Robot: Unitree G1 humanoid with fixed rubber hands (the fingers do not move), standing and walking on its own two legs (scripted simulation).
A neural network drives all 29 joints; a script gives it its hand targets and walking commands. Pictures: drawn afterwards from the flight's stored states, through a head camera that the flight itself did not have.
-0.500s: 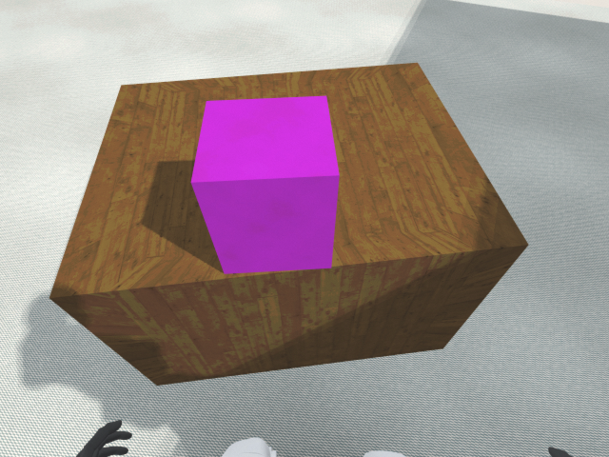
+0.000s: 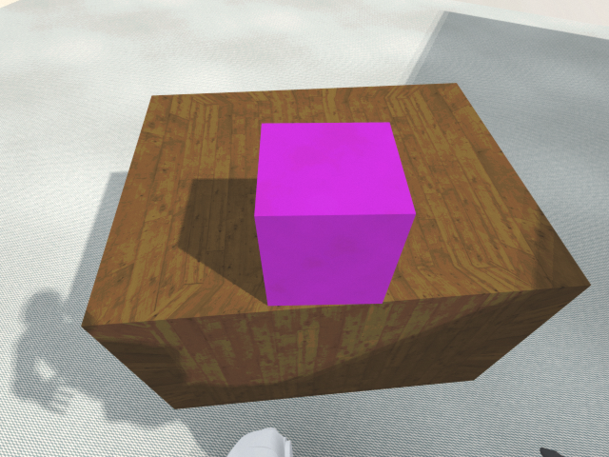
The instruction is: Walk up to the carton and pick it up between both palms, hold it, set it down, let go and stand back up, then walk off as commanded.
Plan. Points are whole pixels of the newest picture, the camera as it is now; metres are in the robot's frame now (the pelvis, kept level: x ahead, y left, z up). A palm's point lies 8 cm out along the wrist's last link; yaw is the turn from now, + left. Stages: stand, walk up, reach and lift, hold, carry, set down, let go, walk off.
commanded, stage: walk up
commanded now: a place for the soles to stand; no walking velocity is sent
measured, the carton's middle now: (325, 218) +0.48 +0.00 -0.01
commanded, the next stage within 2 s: none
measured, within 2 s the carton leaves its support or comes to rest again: neither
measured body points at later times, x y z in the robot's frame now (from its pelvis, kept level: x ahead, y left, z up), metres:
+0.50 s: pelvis +0.03 +0.01 +0.01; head +0.07 +0.06 +0.46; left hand +0.09 +0.33 -0.14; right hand +0.12 -0.32 -0.06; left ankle +0.06 +0.07 -0.71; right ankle +0.03 -0.13 -0.69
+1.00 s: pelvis +0.02 -0.02 +0.02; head +0.02 -0.03 +0.47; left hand +0.13 +0.31 -0.07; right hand +0.14 -0.34 -0.09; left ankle +0.06 +0.07 -0.71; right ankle +0.01 -0.13 -0.71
